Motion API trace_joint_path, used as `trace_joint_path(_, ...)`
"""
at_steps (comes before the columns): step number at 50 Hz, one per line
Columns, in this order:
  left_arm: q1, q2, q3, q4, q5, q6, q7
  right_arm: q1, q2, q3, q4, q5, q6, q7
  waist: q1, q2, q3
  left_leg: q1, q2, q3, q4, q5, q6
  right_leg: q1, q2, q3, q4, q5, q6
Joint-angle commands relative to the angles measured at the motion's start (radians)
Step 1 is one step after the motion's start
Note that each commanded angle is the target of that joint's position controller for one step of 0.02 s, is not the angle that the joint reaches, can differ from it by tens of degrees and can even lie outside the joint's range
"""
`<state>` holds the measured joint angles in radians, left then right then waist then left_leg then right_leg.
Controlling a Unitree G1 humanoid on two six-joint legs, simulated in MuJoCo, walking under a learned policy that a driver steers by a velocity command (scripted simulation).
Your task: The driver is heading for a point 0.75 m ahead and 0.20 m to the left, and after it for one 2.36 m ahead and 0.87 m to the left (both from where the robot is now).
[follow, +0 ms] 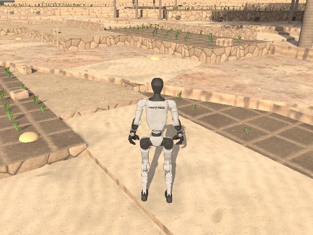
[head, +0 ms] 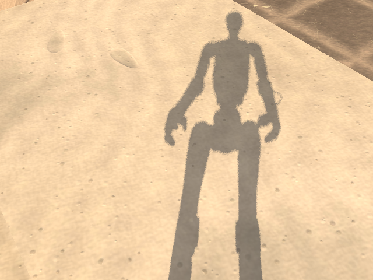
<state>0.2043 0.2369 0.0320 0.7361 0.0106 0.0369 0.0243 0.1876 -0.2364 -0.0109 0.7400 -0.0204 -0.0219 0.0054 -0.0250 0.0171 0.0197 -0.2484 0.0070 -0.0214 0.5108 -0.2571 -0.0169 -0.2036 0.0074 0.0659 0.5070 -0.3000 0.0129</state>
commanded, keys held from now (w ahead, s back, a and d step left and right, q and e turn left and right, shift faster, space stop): w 0.66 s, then no key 0.06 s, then q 0.28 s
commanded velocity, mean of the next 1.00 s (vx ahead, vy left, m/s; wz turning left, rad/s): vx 0.32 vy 0.00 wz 0.06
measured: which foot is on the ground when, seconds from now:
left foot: down 0.00-0.74, up 0.76-1.00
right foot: down 0.00-0.22, up 0.24-0.70, down 0.72-1.00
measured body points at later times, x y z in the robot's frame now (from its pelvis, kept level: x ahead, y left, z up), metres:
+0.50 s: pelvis +0.13 +0.04 +0.01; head +0.14 +0.06 +0.46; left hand +0.31 +0.29 -0.09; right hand +0.11 -0.22 -0.11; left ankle +0.03 +0.12 -0.74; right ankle +0.25 -0.14 -0.66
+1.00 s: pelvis +0.36 -0.01 +0.01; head +0.40 -0.01 +0.45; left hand +0.45 +0.27 -0.11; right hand +0.52 -0.28 -0.10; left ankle +0.41 +0.15 -0.67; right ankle +0.41 -0.09 -0.74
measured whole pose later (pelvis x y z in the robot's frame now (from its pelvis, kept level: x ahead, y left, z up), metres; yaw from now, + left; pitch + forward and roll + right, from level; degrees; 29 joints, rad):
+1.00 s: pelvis +0.36 -0.01 +0.01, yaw +7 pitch +1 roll -2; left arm 0.17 0.27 0.05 0.83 0.02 -0.08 -0.01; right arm 0.23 -0.32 -0.06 0.70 0.01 0.02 -0.04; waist 0.01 0.05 0.08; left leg -0.62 0.09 -0.05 1.01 -0.28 -0.07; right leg -0.23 0.03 -0.16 0.33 -0.12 -0.07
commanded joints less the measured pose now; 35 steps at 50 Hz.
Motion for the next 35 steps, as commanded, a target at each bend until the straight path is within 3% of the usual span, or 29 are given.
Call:
trace_joint_path(1,0.033,0.167,0.043,-0.043,-0.005,-0.024,0.006,-0.032,-0.099,-0.030,-0.067,0.012,-0.005,-0.011,0.032,-0.157,-0.008,-0.078,-0.049,0.072,0.065,-0.175,0.013,-0.033,-0.104,0.153,-0.180,-0.305,-0.119)
trace_joint_path(3,0.094,0.208,0.052,-0.031,-0.011,-0.034,0.006,-0.054,-0.098,-0.036,-0.085,0.035,-0.022,-0.012,0.064,-0.233,0.085,-0.202,-0.048,0.081,0.232,-0.208,0.030,-0.071,-0.235,0.359,-0.303,-0.542,-0.210)
trace_joint_path(4,0.096,0.209,0.052,-0.028,-0.015,-0.044,0.007,-0.059,-0.104,-0.041,-0.093,0.043,-0.034,-0.010,0.063,-0.240,0.117,-0.242,-0.018,0.044,0.298,-0.218,0.049,-0.089,-0.281,0.429,-0.330,-0.537,-0.241)
trace_joint_path(6,0.086,0.193,0.048,-0.025,-0.023,-0.063,0.006,-0.046,-0.113,-0.047,-0.098,0.049,-0.056,0.004,0.052,-0.231,0.112,-0.309,0.026,0.005,0.339,-0.284,0.083,-0.030,-0.306,0.439,-0.324,-0.436,-0.250)
trace_joint_path(8,0.017,0.188,0.045,-0.037,-0.039,-0.067,-0.001,-0.005,-0.094,-0.042,-0.081,0.045,-0.073,0.019,0.012,-0.188,0.084,-0.168,0.023,0.038,0.162,-0.220,0.107,-0.060,-0.243,0.310,-0.292,-0.295,-0.209)
trace_joint_path(9,-0.019,0.187,0.043,-0.045,-0.044,-0.064,-0.006,0.056,-0.087,-0.044,-0.049,0.039,-0.079,0.023,-0.022,-0.170,0.053,-0.009,-0.010,0.082,0.042,-0.071,0.104,-0.122,-0.195,0.232,-0.255,-0.234,-0.187)
trace_joint_path(10,-0.017,0.174,0.039,-0.044,-0.038,-0.062,-0.009,0.130,-0.095,-0.054,-0.010,0.033,-0.078,0.024,-0.048,-0.145,0.023,0.140,-0.046,0.109,-0.012,0.043,0.085,-0.182,-0.157,0.179,-0.195,-0.193,-0.172)
trace_joint_path(11,-0.018,0.137,0.028,-0.050,-0.029,-0.067,-0.011,0.211,-0.117,-0.064,0.015,0.029,-0.076,0.023,-0.074,-0.086,-0.005,0.260,-0.019,0.050,-0.036,0.033,0.081,-0.246,-0.111,0.121,-0.071,-0.134,-0.146)
trace_joint_path(12,-0.039,0.061,0.004,-0.075,-0.011,-0.079,-0.017,0.331,-0.192,-0.079,0.020,0.024,-0.077,0.016,-0.109,0.136,-0.054,0.382,0.189,-0.258,-0.178,-0.082,0.135,-0.374,-0.015,0.008,0.272,-0.130,-0.077)
trace_joint_path(13,-0.041,0.097,0.016,-0.129,-0.036,-0.101,-0.013,0.360,-0.294,-0.099,0.006,0.016,-0.085,0.028,-0.089,0.329,-0.044,0.400,0.383,-0.708,-0.346,-0.315,0.288,-0.583,0.055,0.002,0.501,-0.275,-0.054)
trace_joint_path(14,-0.029,0.154,0.034,-0.111,-0.056,-0.116,-0.013,0.291,-0.226,-0.080,-0.010,0.017,-0.093,0.028,-0.056,0.194,0.033,0.351,0.408,-0.737,-0.370,-0.442,0.320,-0.661,-0.017,0.061,0.643,-0.239,-0.064)
trace_joint_path(15,-0.039,0.162,0.036,-0.099,-0.060,-0.125,-0.021,0.250,-0.179,-0.066,-0.017,0.020,-0.096,0.022,-0.039,0.107,0.090,0.323,0.365,-0.613,-0.357,-0.427,0.287,-0.704,-0.059,0.060,0.667,-0.121,-0.082)
trace_joint_path(16,-0.031,0.143,0.034,-0.080,-0.049,-0.129,-0.024,0.219,-0.175,-0.062,-0.029,0.014,-0.096,0.020,-0.023,0.066,0.084,0.309,0.309,-0.498,-0.357,-0.323,0.252,-0.691,-0.086,0.038,0.654,-0.030,-0.089)
trace_joint_path(17,-0.038,0.139,0.037,-0.076,-0.035,-0.131,-0.028,0.199,-0.169,-0.059,-0.030,0.012,-0.093,0.020,-0.014,0.051,0.088,0.294,0.271,-0.411,-0.362,-0.188,0.229,-0.682,-0.108,0.028,0.618,0.040,-0.086)
trace_joint_path(20,-0.041,0.108,0.034,-0.068,-0.024,-0.125,-0.047,0.238,-0.133,-0.043,-0.017,0.011,-0.086,0.020,-0.015,0.072,0.045,0.269,0.199,-0.218,-0.372,0.159,0.206,-0.621,-0.115,-0.030,0.566,0.168,-0.063)
trace_joint_path(22,-0.091,0.091,0.028,-0.089,-0.020,-0.122,-0.051,0.259,-0.140,-0.042,-0.006,0.016,-0.079,0.015,-0.025,0.059,0.049,0.259,0.183,-0.148,-0.381,0.290,0.210,-0.624,-0.110,-0.054,0.477,0.222,-0.038)
trace_joint_path(26,-0.252,0.056,0.006,-0.138,-0.027,-0.133,-0.065,0.296,-0.167,-0.045,0.018,0.021,-0.069,-0.003,-0.071,0.064,0.085,0.204,0.162,-0.071,-0.428,0.291,0.199,-0.517,-0.073,-0.105,0.189,0.368,-0.015)
trace_joint_path(30,-0.332,0.076,0.007,-0.167,-0.038,-0.146,-0.086,0.319,-0.191,-0.054,0.047,0.035,-0.059,-0.009,-0.069,0.067,0.116,0.292,0.218,-0.068,-0.409,0.326,0.201,-0.487,-0.051,-0.095,0.040,0.375,-0.039)
trace_joint_path(32,-0.320,0.100,0.015,-0.169,-0.038,-0.149,-0.093,0.308,-0.202,-0.060,0.057,0.037,-0.046,-0.012,-0.036,0.077,0.095,0.360,0.241,-0.059,-0.348,0.489,0.181,-0.445,-0.033,-0.094,-0.004,0.330,-0.067)
trace_joint_path(33,-0.286,0.121,0.024,-0.162,-0.035,-0.149,-0.091,0.299,-0.215,-0.065,0.057,0.035,-0.040,-0.015,-0.010,0.096,0.057,0.388,0.243,-0.052,-0.291,0.660,0.170,-0.384,-0.009,-0.107,-0.007,0.294,-0.084)
trace_joint_path(34,-0.214,0.151,0.038,-0.141,-0.028,-0.148,-0.085,0.290,-0.222,-0.068,0.056,0.029,-0.031,-0.019,0.030,0.126,-0.003,0.414,0.230,-0.041,-0.185,0.873,0.152,-0.286,0.025,-0.125,-0.009,0.267,-0.102)
trace_joint_path(35,-0.062,0.187,0.058,-0.096,-0.022,-0.147,-0.074,0.267,-0.221,-0.066,0.050,0.023,-0.020,-0.022,0.113,0.125,-0.106,0.387,0.184,-0.005,0.010,1.005,0.117,-0.086,0.051,-0.151,-0.052,0.332,-0.131)
Next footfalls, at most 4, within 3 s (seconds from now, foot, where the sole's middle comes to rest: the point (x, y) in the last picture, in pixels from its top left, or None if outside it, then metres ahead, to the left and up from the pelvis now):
0.72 right None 0.45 -0.09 -0.77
1.22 left None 0.47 0.16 -0.77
1.66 right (214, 268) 0.55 -0.07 -0.77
2.12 left None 0.40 0.18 -0.77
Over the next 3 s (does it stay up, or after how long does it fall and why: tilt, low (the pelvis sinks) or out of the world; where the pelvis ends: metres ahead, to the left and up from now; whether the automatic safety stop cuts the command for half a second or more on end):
stays up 0.66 0.32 -0.01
